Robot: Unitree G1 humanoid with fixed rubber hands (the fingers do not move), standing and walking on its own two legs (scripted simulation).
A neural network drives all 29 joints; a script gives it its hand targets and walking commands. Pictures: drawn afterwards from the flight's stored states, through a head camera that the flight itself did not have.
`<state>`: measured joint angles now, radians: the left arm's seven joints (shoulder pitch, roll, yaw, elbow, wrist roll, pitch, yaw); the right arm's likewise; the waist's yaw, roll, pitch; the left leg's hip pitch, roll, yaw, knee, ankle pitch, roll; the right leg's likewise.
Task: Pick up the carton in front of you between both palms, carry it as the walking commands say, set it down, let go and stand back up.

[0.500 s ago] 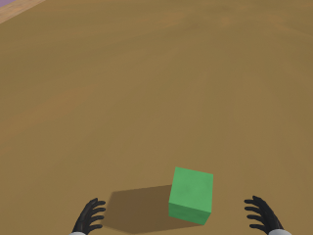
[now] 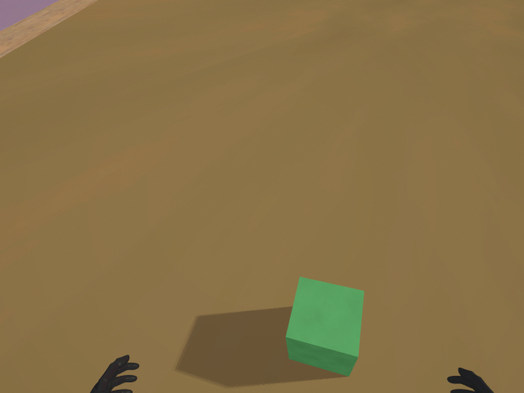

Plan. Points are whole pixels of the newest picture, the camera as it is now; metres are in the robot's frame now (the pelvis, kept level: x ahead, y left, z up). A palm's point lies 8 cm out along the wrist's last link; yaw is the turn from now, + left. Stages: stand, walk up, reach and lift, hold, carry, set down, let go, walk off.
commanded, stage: stand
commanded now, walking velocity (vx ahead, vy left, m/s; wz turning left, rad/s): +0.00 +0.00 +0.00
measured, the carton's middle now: (324, 326) +0.43 -0.10 -0.64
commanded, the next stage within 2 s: none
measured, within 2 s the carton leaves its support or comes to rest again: neither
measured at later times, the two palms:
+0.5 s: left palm out of the picture +0.11 +0.30 -0.08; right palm out of the picture +0.11 -0.29 -0.10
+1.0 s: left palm out of the picture +0.07 +0.31 -0.08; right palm out of the picture +0.07 -0.30 -0.10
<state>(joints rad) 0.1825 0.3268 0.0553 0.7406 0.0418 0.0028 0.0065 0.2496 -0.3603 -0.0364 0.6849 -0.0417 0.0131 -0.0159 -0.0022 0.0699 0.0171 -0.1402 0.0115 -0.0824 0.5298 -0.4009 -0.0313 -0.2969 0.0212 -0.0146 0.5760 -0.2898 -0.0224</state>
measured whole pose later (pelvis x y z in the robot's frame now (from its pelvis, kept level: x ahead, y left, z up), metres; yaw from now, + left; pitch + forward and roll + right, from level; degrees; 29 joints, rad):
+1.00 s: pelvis -0.02 +0.00 +0.01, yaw +0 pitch -3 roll +0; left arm 0.11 0.36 0.03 1.01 0.02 0.00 0.00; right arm 0.19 -0.39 -0.01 0.92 -0.03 -0.01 -0.02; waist 0.01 0.04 0.03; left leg -0.04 0.01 -0.09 0.38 -0.30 -0.03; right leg -0.19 0.01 -0.02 0.43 -0.19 -0.02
